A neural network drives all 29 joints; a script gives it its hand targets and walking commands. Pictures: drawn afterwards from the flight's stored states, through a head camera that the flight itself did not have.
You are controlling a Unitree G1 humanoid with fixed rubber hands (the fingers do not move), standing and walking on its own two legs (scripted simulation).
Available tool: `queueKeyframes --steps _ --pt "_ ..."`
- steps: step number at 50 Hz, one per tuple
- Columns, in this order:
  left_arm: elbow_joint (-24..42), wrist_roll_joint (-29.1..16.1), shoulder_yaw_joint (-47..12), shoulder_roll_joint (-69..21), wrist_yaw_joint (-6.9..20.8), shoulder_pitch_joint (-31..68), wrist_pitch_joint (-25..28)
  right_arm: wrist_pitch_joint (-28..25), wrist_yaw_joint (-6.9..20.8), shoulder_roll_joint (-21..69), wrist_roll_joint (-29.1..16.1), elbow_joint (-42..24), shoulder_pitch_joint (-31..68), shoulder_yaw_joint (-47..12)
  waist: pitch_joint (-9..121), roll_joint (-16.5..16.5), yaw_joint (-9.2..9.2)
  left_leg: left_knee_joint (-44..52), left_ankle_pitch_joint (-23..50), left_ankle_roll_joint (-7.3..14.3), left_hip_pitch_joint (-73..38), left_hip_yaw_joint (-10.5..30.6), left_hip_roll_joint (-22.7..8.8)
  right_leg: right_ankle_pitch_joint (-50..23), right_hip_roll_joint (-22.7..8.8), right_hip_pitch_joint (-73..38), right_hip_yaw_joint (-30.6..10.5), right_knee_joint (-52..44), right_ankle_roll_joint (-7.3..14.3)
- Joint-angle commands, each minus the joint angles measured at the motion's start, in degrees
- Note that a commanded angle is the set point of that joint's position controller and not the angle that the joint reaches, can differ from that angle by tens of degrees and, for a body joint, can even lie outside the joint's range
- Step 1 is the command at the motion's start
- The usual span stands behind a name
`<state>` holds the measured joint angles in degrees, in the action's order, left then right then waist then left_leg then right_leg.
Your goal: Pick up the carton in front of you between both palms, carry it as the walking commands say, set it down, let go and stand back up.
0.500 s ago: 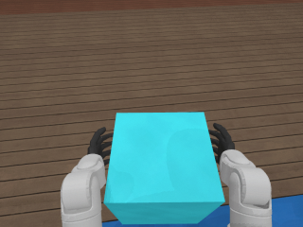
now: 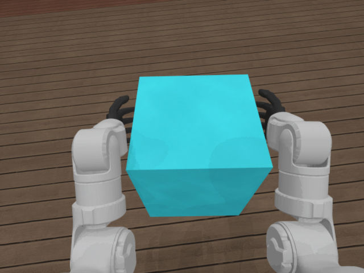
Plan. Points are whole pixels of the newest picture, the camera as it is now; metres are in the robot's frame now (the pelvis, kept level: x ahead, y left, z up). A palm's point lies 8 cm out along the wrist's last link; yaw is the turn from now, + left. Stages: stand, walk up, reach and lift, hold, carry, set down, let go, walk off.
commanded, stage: carry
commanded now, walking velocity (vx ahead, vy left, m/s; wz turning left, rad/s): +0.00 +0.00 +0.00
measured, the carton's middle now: (194, 152) +0.35 -0.01 +0.09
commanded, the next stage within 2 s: none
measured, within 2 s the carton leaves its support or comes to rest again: neither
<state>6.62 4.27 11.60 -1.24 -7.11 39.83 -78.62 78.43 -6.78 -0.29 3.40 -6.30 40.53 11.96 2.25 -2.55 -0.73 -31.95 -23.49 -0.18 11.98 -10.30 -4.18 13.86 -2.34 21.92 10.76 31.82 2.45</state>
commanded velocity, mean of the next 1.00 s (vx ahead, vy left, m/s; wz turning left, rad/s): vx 0.00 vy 0.00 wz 0.00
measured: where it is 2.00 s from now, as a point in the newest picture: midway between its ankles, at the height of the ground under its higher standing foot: outside the picture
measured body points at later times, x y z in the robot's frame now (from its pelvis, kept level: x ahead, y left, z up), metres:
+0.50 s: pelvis +0.05 +0.02 +0.01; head +0.14 +0.04 +0.45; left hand +0.43 +0.18 +0.09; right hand +0.43 -0.12 +0.10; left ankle -0.01 +0.11 -0.73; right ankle +0.03 -0.10 -0.73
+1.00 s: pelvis +0.06 +0.02 +0.00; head +0.07 +0.03 +0.45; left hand +0.42 +0.18 +0.11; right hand +0.43 -0.13 +0.11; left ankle -0.01 +0.11 -0.73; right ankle +0.06 -0.07 -0.73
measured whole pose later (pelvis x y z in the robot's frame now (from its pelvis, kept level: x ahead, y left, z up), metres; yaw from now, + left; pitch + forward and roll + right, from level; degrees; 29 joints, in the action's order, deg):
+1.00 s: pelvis +0.06 +0.02 +0.00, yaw +0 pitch +4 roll -1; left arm -5.8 3.9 11.4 -1.0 -7.2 35.8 -69.6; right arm 68.5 -6.8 0.7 3.6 7.5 37.2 11.8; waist 3.3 -0.3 -0.5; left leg -32.3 -22.9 2.2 13.1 -5.8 -0.1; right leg 18.1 -0.5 19.3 6.5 33.3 1.9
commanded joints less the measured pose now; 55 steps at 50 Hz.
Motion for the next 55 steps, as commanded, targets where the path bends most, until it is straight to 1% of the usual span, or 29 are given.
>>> queueKeyframes --steps 1,7,12,14,15,16,17,18,19,20,21,22,23,24,25,26,29,31,32,33,35,36,38,39,42,43,46,50,55 --pt "-3.0 -24.1 -32.9 -50.4 13.0 38.6 1.2 -0.6 13.1 55.8 -26.3 4.5 39.6 -36.3 26.2 6.6 0.5 -1.4 29.6 -0.9 -3.8 4.1 -3.1 -48.5 -8.4 -18.9 -7.6 3.1 2.8" --pt "-10.2 -24.3 -30.7 -60.6 13.4 45.6 5.0 -4.8 13.8 65.9 -25.3 12.3 43.9 -31.9 28.0 6.4 0.52 2.8 27.3 -1.4 -3.5 3.6 -0.9 -56.9 -8.5 -23.7 -8.1 2.9 3.3" --pt "-6.9 -24.5 -33.1 -65.4 13.1 45.7 8.4 -8.1 13.7 69.3 -24.1 9.9 42.4 -32.4 29.5 0.0 0.29 -0.1 53.8 -0.4 -14.2 3.8 -3.1 -39.1 -3.8 -15.8 -3.2 0.6 0.9" --pt "-3.8 -24.8 -35.1 -66.4 12.8 45.3 9.4 -9.1 13.3 69.0 -23.6 6.6 41.2 -33.8 29.6 -1.3 0.49 -3.2 58.3 0.0 -13.7 3.3 -2.8 -36.1 -1.8 -17.3 -1.8 -3.4 0.6" --pt "-2.2 -25.0 -36.2 -66.6 12.7 44.6 9.8 -9.6 13.1 68.6 -23.4 4.8 40.4 -34.8 30.1 0.3 0.94 -5.6 53.7 -0.1 -9.4 2.7 -1.9 -42.0 -2.2 -22.4 -2.6 -4.3 1.2" --pt "-1.0 -25.2 -37.2 -66.4 12.6 43.2 10.2 -9.9 12.8 67.9 -23.2 2.9 39.4 -35.7 31.0 3.9 1.68 -7.1 40.8 -0.5 -0.9 2.4 -0.2 -54.9 -4.5 -31.1 -5.4 -3.4 2.9" --pt "0.2 -25.3 -38.2 -66.1 12.4 41.7 10.5 -10.2 12.6 67.6 -22.9 1.2 38.1 -36.7 31.1 10.1 2.39 -7.0 13.2 -0.7 11.4 2.5 2.6 -72.0 -9.1 -42.2 -10.9 -1.0 6.3" --pt "1.6 -25.1 -39.2 -65.4 12.3 40.1 10.8 -10.4 12.4 66.9 -22.8 -0.1 36.5 -37.2 30.7 13.2 3.22 -5.1 -4.5 -0.6 20.4 3.9 4.4 -79.4 -12.4 -50.3 -14.0 0.1 9.0" --pt "3.1 -24.9 -40.1 -64.3 12.1 39.0 11.0 -10.6 12.2 65.6 -22.7 -1.1 35.4 -38.1 31.0 12.4 3.8 -1.8 -5.2 -0.4 21.4 5.2 4.2 -77.8 -13.5 -51.7 -14.1 0.8 9.6" --pt "4.8 -24.8 -41.0 -63.0 11.9 38.5 11.2 -10.7 12.1 64.2 -22.6 -2.6 34.4 -38.9 32.1 11.2 3.42 4.3 0.5 -0.1 17.6 5.7 3.7 -71.5 -12.8 -49.1 -12.5 1.8 8.9" --pt "6.2 -24.7 -41.8 -61.6 11.8 38.1 11.2 -10.7 12.0 62.8 -22.4 -3.9 33.6 -39.3 32.8 9.9 2.23 12.4 11.1 0.2 9.6 5.2 2.8 -62.6 -10.9 -42.5 -9.0 3.0 6.8" --pt "6.6 -24.6 -42.3 -60.5 11.6 37.4 11.3 -10.4 12.1 61.8 -22.4 -4.7 33.4 -39.5 33.5 8.7 0.96 16.0 25.0 0.7 -2.6 5.8 0.7 -48.0 -9.0 -31.3 -7.0 2.8 4.1" --pt "6.8 -24.2 -42.7 -59.5 11.6 36.5 11.1 -10.2 12.4 60.5 -22.3 -5.0 33.9 -39.7 34.5 1.0 0.68 6.9 58.2 3.0 -17.2 11.4 -6.5 -22.7 -5.8 -16.0 -4.2 4.3 1.2" --pt "7.3 -24.8 -43.5 -59.8 12.0 37.4 10.6 -10.3 12.4 58.7 -21.3 -3.7 32.6 -39.8 33.6 -9.1 0.14 0.0 81.9 7.5 -24.5 14.9 -11.3 -2.8 -1.7 -5.6 -3.8 3.9 -1.3" --pt "6.4 -24.9 -43.9 -59.1 12.2 37.9 10.3 -10.1 12.7 58.7 -21.4 -2.8 31.1 -40.1 31.6 -12.3 -0.59 -0.9 89.2 9.5 -29.6 16.4 -12.5 10.5 0.5 2.4 -3.7 5.3 -2.0" --pt "4.8 -24.8 -44.2 -59.0 12.5 37.1 10.2 -9.9 13.1 58.3 -21.5 -2.3 30.3 -40.3 30.3 -11.2 -1.37 -1.3 90.0 10.4 -33.2 16.4 -12.6 13.6 1.7 7.8 -4.1 7.4 -2.1" --pt "1.6 -25.0 -43.7 -59.9 13.4 35.2 10.5 -9.9 14.1 58.8 -22.3 -2.2 31.2 -41.2 28.6 -7.9 -1.69 -2.4 84.8 9.8 -33.2 14.2 -10.8 9.4 2.8 10.6 -5.2 6.6 -1.8" --pt "0.7 -25.2 -43.1 -60.2 13.7 35.4 10.6 -10.2 14.2 59.5 -22.9 -2.5 32.7 -41.9 27.9 -5.8 -0.97 -2.4 76.2 8.9 -28.0 11.6 -9.0 3.4 2.3 4.1 -5.5 -1.2 -1.8" --pt "-0.3 -25.1 -42.6 -60.2 13.8 34.8 10.5 -10.2 14.2 59.6 -23.0 -1.7 32.7 -42.0 27.5 -4.8 -0.12 -2.6 70.1 7.6 -23.0 9.6 -7.8 -3.8 1.6 -2.6 -5.3 -6.5 -1.8" --pt "-1.6 -24.9 -41.9 -60.0 14.0 34.0 10.4 -10.3 14.2 59.6 -22.9 -0.4 32.2 -42.0 27.5 -3.7 0.57 -2.4 60.7 5.8 -15.9 8.6 -6.6 -14.1 0.0 -11.0 -5.8 -8.7 -1.2" --pt "-5.0 -24.0 -40.3 -59.2 14.3 32.6 10.4 -10.0 14.3 60.1 -22.6 2.3 31.6 -41.5 29.3 5.9 0.26 -2.6 29.5 1.8 -1.8 8.2 -2.5 -56.5 -9.9 -25.6 -13.4 1.8 4.5" --pt "-6.2 -23.7 -39.6 -59.4 14.4 31.7 10.6 -10.0 14.4 60.3 -22.8 2.9 32.3 -41.2 29.4 9.0 0.7 -1.6 20.0 1.0 1.1 8.0 -1.5 -62.0 -11.4 -27.7 -14.4 2.1 5.7" --pt "-5.9 -23.7 -38.7 -59.3 14.5 33.1 11.0 -10.1 14.6 62.0 -24.1 3.6 35.0 -41.4 28.3 10.0 1.03 2.1 17.2 0.7 0.1 7.8 -0.7 -57.2 -10.2 -26.3 -13.1 1.8 5.0" --pt "-6.0 -23.6 -38.2 -59.4 14.4 33.7 11.0 -10.1 14.6 62.7 -24.5 4.5 35.6 -41.2 28.0 9.2 0.85 2.4 22.6 0.8 -2.3 8.3 -1.1 -53.1 -9.3 -23.9 -12.4 2.2 4.2" --pt "-6.2 -23.3 -37.2 -59.4 14.0 34.5 11.0 -10.3 14.6 63.6 -25.0 7.3 34.9 -39.8 27.7 2.4 0.39 -0.3 47.1 2.3 -9.7 10.5 -5.0 -31.5 -5.7 -14.6 -9.5 3.1 2.0" --pt "-6.0 -23.2 -37.0 -59.5 13.8 35.2 10.9 -10.4 14.6 63.8 -25.0 8.0 34.7 -39.2 27.4 1.0 0.24 -0.5 50.7 2.8 -10.0 11.0 -5.9 -26.5 -4.9 -13.4 -9.3 2.8 1.6" --pt "-6.0 -23.8 -37.0 -60.2 13.6 37.0 10.8 -10.4 14.6 64.0 -24.8 8.6 35.0 -37.8 26.7 -0.3 0.3 -0.3 46.5 2.8 -8.3 10.5 -5.5 -24.6 -5.1 -13.9 -9.8 2.1 1.6" --pt "-6.5 -24.6 -36.9 -60.9 13.5 38.0 10.7 -10.3 14.3 63.7 -24.2 9.1 35.2 -36.5 26.1 1.0 0.29 0.3 36.2 2.4 -6.9 9.8 -4.4 -26.9 -6.3 -14.4 -10.8 1.4 2.2" --pt "-7.4 -25.3 -36.4 -61.3 13.8 38.9 10.6 -10.1 13.7 63.5 -23.7 9.2 35.8 -35.8 24.9 2.2 0.32 1.8 29.8 2.6 -5.8 10.0 -4.1 -23.7 -6.3 -14.1 -11.2 -0.4 1.9"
